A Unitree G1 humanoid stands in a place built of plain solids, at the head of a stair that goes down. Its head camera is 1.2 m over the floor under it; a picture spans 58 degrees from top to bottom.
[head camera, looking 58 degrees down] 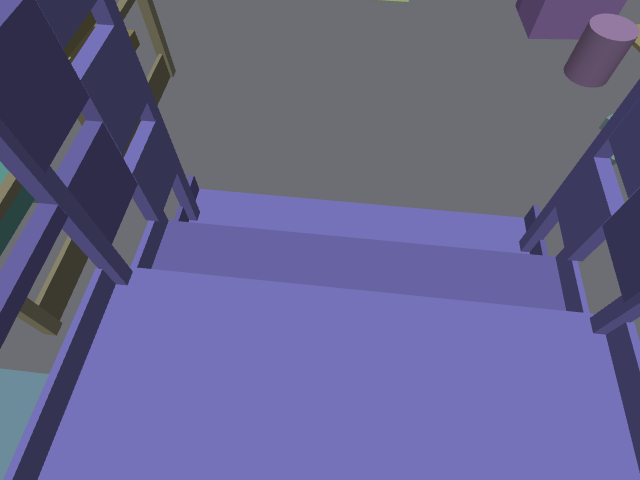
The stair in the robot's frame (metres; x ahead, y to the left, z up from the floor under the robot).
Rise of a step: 0.18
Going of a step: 0.30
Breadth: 1.50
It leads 6 degrees to the right of straight ahead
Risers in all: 3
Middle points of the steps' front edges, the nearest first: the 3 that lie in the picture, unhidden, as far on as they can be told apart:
0.58 -0.10 0.00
0.87 -0.14 -0.18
1.17 -0.17 -0.36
